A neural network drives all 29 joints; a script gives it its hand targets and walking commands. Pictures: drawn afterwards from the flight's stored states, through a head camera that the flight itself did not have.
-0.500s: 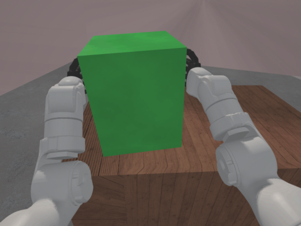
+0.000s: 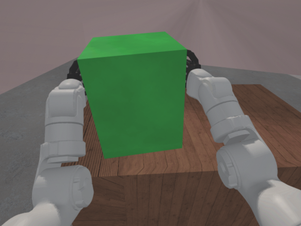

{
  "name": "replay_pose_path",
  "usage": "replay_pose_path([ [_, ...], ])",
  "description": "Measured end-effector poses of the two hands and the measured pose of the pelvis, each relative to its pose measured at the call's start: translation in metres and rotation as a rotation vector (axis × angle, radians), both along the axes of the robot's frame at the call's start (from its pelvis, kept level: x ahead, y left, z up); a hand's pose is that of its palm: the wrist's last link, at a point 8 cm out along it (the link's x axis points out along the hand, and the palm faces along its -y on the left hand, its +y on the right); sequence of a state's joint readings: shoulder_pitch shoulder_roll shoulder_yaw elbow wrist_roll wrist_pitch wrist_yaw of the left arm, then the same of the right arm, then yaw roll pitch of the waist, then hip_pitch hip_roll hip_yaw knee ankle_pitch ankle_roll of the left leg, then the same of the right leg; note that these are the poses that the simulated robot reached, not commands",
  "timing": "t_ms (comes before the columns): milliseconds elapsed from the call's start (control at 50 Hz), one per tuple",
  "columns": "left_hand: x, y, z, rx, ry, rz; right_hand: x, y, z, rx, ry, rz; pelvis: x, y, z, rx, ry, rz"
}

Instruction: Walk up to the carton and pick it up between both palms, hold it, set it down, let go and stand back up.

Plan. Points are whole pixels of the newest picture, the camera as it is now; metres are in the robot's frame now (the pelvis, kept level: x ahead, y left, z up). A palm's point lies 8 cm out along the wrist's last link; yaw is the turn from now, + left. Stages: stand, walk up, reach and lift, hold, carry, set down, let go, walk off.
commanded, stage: hold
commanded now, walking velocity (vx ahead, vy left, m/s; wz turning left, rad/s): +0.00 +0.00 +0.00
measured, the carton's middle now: (136, 91) +0.39 +0.01 +0.26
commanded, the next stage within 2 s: none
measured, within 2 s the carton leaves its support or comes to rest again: neither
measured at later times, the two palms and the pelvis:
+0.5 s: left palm (75, 86) +0.37 +0.15 +0.28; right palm (193, 77) +0.37 -0.14 +0.30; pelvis +0.00 +0.00 +0.00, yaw +0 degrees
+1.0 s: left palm (72, 87) +0.38 +0.16 +0.27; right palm (187, 78) +0.38 -0.13 +0.29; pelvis +0.00 +0.00 +0.00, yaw +1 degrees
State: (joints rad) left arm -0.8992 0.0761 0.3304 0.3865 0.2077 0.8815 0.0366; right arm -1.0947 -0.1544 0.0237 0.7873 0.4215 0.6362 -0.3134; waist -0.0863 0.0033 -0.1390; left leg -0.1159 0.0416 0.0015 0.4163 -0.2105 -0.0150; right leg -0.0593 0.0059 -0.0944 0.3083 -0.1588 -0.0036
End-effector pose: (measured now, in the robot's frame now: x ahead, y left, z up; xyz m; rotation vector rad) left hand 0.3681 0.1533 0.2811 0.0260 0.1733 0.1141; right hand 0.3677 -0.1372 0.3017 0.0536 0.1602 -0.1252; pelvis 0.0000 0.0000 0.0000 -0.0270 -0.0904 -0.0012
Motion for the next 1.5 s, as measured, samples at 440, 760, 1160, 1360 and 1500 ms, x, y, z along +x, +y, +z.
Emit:
replay_pose_path([
  [440,-0.002,0.000,0.002,-0.003,-0.001,0.004,-0.001,0.000,0.001,-0.004,0.002,0.003,-0.001,-0.003,0.000,0.001,-0.005,0.004],
  [760,0.005,0.005,0.001,0.002,0.010,0.012,0.009,0.005,-0.001,-0.003,0.015,0.012,-0.004,-0.002,0.000,0.002,0.014,0.003],
  [1160,0.010,0.008,-0.010,0.013,0.009,0.009,0.013,0.008,-0.012,-0.005,0.017,0.011,0.002,0.002,0.000,-0.005,0.009,0.009],
  [1360,0.007,0.005,-0.005,0.010,-0.001,0.010,0.009,0.004,-0.008,0.008,0.008,0.008,0.002,0.004,0.000,-0.003,-0.001,0.001],
  [1500,0.005,0.005,-0.001,0.012,0.000,0.014,0.008,0.005,-0.006,0.001,0.008,0.013,0.000,0.003,0.000,-0.002,0.004,-0.001],
])
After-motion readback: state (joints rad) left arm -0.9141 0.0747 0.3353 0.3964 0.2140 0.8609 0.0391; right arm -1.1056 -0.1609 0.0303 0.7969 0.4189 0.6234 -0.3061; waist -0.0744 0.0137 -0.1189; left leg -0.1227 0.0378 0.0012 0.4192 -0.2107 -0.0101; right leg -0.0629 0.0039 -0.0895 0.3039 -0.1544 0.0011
